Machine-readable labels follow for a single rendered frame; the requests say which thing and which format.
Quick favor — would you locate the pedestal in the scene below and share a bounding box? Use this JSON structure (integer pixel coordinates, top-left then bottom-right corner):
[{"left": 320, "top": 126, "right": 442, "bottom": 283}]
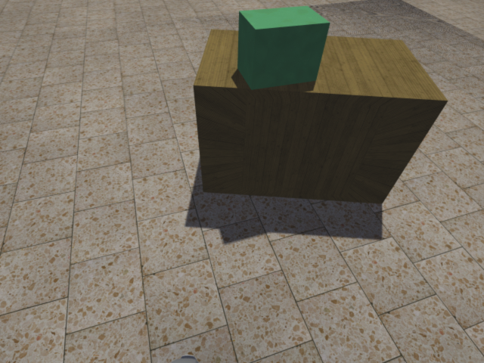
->
[{"left": 194, "top": 29, "right": 448, "bottom": 204}]

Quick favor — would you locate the carton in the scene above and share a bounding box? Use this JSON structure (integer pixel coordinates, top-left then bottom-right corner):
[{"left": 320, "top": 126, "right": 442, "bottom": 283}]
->
[{"left": 237, "top": 6, "right": 330, "bottom": 90}]

